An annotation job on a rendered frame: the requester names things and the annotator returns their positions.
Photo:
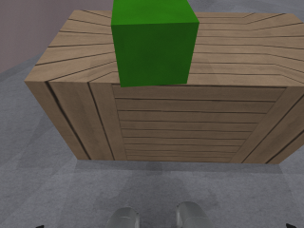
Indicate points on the robot thigh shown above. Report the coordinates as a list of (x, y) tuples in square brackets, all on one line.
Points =
[(125, 217), (191, 215)]

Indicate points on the left robot thigh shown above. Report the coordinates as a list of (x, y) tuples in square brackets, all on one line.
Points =
[(125, 217)]

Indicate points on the carton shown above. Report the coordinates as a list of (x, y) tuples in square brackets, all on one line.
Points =
[(154, 41)]

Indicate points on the right robot thigh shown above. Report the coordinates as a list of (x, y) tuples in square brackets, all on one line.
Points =
[(191, 215)]

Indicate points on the pedestal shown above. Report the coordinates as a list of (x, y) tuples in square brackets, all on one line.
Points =
[(243, 101)]

